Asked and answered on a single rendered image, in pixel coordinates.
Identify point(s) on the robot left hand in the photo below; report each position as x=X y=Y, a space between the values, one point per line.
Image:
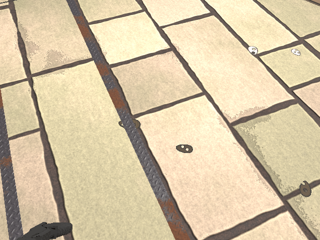
x=50 y=231

